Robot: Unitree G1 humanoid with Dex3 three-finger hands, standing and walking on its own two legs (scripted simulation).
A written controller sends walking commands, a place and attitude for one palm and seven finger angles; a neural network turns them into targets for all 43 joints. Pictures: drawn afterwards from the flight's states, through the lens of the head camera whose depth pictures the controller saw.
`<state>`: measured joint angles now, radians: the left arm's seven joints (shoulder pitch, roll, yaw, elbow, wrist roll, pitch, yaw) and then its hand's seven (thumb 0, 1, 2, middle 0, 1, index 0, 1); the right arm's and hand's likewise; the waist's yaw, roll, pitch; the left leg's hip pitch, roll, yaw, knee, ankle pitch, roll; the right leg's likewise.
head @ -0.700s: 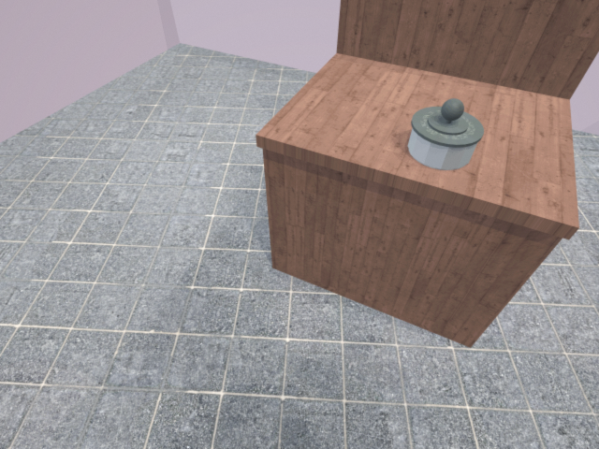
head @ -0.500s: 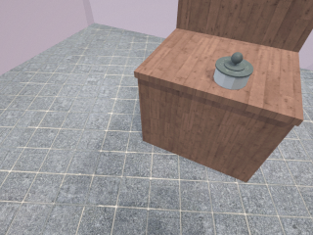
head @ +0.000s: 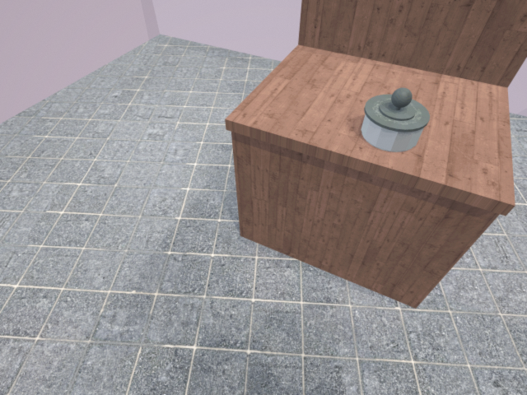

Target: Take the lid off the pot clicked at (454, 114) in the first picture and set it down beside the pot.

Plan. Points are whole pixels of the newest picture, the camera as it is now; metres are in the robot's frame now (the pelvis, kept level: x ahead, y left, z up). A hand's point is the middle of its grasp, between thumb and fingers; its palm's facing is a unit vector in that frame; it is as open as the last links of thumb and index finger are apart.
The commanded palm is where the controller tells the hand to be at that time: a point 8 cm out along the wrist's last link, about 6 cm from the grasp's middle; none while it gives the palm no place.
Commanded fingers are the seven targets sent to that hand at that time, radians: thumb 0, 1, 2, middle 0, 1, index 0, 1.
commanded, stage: walk to a spot facing it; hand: left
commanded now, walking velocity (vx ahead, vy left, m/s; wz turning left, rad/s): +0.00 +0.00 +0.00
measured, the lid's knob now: (401, 97) +0.84 -0.33 +0.02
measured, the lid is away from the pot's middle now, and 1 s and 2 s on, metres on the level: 0.00 0.00 0.00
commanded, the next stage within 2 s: turn to face it in 1.48 s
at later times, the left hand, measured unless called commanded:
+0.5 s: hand out of the picture +0.07 +0.18 -0.18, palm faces -0.15 -0.95 -0.28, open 7.3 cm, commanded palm none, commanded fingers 0.00 0.90 0.90 -0.20 -0.30 -0.20 -0.30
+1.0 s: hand out of the picture +0.10 +0.17 -0.16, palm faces -0.32 -0.92 -0.25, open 7.3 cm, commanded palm none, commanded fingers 0.00 0.90 0.90 -0.20 -0.30 -0.20 -0.30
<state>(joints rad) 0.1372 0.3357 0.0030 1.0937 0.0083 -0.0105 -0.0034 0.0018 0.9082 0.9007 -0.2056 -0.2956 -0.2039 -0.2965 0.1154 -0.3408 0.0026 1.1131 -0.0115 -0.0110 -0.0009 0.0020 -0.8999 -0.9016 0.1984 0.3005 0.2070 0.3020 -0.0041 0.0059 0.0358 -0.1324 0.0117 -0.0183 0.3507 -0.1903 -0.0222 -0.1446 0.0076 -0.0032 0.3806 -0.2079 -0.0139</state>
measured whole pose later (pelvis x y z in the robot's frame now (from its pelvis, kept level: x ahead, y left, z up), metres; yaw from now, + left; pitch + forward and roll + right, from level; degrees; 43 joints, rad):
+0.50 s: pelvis -0.02 -0.02 -0.03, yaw -12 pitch -1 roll +2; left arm 0.23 0.22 0.05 0.95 0.02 0.05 -0.03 0.00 0.91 0.90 -0.20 -0.30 -0.20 -0.30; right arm 0.17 -0.24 -0.05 0.98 -0.02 0.04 -0.01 0.00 -0.90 -0.90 0.20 0.30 0.21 0.30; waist 0.02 0.02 0.10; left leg -0.27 0.11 0.15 0.69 -0.37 -0.05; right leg -0.35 0.05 0.02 0.74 -0.36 -0.04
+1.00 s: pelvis -0.01 +0.00 +0.00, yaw -26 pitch +2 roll +0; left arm 0.30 0.21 0.07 0.92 0.02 0.03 -0.01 0.00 0.91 0.90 -0.21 -0.30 -0.20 -0.30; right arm 0.14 -0.26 -0.06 0.91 -0.02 0.04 -0.02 0.00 -0.90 -0.90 0.19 0.30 0.20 0.30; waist 0.06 0.00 0.00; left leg -0.36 0.00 -0.05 0.74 -0.40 -0.05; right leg -0.27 0.15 0.25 0.39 -0.13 -0.06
